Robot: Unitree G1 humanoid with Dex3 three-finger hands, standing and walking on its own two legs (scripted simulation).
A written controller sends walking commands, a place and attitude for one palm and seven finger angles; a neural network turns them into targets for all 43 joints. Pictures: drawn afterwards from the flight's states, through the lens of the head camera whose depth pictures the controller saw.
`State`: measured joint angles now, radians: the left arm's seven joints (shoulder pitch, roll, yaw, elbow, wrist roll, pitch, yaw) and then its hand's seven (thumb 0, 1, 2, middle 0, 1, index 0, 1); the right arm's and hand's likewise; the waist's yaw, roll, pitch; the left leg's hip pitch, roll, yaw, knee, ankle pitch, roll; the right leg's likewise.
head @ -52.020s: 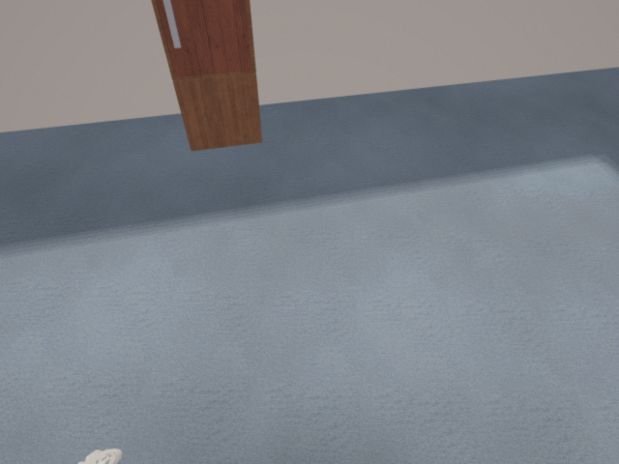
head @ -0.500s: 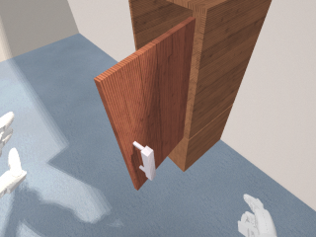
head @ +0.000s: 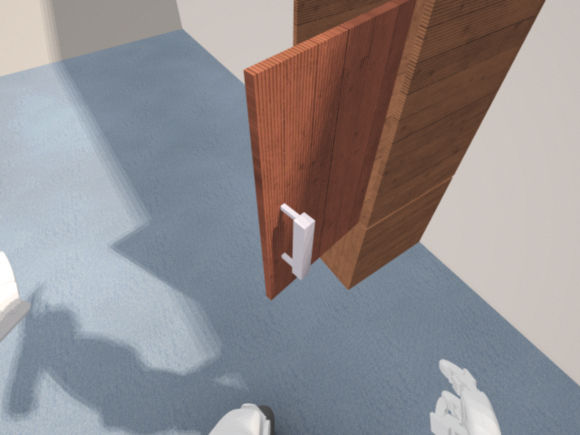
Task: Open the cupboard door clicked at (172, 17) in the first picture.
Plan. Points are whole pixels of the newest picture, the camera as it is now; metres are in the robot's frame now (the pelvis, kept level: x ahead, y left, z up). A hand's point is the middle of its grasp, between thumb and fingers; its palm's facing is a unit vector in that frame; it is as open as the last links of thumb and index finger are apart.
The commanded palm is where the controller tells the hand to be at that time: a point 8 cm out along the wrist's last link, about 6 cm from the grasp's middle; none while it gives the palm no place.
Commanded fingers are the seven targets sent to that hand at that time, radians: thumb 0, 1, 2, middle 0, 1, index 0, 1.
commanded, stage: step back with the hand held close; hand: left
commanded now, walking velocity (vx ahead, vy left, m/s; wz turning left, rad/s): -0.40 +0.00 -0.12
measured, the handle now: (294, 242) +0.46 +0.03 -0.09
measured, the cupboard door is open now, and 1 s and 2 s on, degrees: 100 100 100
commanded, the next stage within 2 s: stop stepping back and stand still in 0.28 s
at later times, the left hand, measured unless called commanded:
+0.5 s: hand out of the picture +0.11 +0.27 +0.18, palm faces +0.41 -0.81 -0.42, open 7.4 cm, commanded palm +0.06 +0.31 +0.19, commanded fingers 0.00 0.90 0.90 -0.20 -0.30 -0.20 -0.30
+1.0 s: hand out of the picture +0.07 +0.26 +0.17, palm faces +0.40 -0.82 -0.41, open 7.4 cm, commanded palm +0.01 +0.30 +0.19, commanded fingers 0.00 0.90 0.90 -0.20 -0.30 -0.20 -0.30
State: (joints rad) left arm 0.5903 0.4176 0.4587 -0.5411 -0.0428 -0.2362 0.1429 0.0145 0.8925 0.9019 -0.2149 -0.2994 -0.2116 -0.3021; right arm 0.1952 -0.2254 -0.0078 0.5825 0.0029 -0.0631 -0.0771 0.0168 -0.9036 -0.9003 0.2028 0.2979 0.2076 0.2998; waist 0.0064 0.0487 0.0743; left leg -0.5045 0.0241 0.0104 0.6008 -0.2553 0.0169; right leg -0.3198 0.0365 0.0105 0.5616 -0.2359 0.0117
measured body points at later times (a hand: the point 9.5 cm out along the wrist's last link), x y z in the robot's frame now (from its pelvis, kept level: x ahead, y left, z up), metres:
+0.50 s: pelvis -0.10 +0.02 +0.00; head -0.10 +0.03 +0.45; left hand +0.08 +0.31 +0.20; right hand +0.07 -0.22 -0.08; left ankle -0.03 +0.11 -0.73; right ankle -0.15 -0.10 -0.73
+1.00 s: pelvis -0.15 +0.02 +0.01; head -0.18 +0.01 +0.46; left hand +0.04 +0.30 +0.20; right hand -0.08 -0.26 -0.10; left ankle -0.12 +0.15 -0.72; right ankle -0.21 -0.05 -0.73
